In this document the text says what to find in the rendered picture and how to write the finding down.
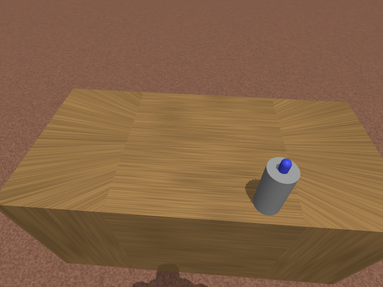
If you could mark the bottle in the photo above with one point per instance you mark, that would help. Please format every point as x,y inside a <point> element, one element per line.
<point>277,181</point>

